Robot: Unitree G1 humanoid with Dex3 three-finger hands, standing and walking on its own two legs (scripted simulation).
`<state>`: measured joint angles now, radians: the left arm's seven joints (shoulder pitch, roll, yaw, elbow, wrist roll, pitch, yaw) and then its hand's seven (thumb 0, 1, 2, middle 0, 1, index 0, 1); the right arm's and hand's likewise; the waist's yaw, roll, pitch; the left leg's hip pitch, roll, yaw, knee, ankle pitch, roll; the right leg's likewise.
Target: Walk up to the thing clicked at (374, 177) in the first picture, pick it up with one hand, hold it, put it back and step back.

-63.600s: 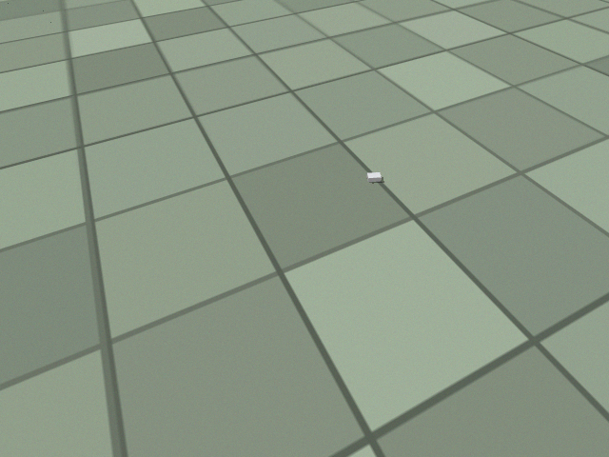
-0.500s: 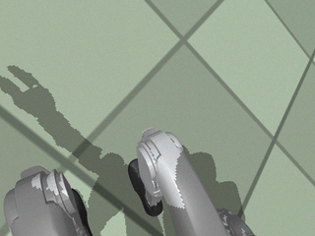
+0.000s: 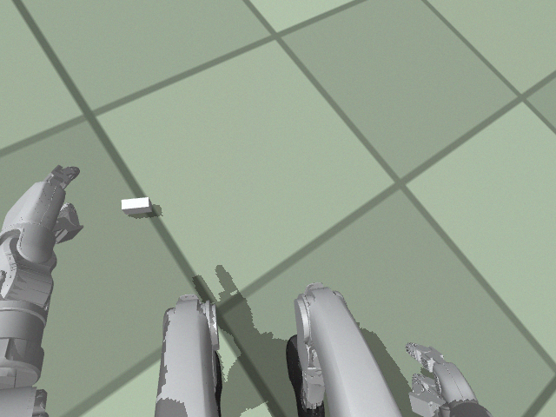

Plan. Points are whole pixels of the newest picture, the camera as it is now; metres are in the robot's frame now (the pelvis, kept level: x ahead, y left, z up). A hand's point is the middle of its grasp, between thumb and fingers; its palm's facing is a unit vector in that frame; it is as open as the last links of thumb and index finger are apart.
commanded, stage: home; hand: left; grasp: from above
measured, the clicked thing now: (137, 206) +0.58 +0.29 -0.48
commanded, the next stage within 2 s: none
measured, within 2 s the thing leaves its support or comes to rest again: neither
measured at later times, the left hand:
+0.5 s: hand (61, 293) +0.29 +0.21 +0.08, palm faces +0.12 -0.96 -0.25, open 7.4 cm
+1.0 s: hand out of the picture +0.21 +0.19 +0.17, palm faces +0.16 -0.96 -0.21, open 7.4 cm
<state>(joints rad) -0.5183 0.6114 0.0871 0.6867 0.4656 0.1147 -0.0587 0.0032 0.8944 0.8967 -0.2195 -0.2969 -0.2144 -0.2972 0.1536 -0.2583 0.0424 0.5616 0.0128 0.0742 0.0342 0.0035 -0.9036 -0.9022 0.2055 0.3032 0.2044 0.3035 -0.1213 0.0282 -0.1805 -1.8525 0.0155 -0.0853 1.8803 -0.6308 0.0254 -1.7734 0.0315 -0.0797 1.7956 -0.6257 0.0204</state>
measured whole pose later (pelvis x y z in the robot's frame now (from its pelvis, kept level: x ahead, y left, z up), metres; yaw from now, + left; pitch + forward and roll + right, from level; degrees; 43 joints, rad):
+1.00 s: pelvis +0.07 -0.01 +0.22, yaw +7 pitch +10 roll -3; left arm 0.50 0.23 0.02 -0.10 -0.05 0.43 0.03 0.01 0.91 0.90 -0.21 -0.29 -0.20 -0.30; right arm 0.27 -0.22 0.06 0.50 0.01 -0.21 -0.19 0.01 -0.90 -0.90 0.21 0.30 0.21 0.30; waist -0.03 0.05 -0.16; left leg -0.69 0.01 -0.07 0.98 -0.46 0.00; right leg -0.62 0.02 -0.06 0.91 -0.46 0.00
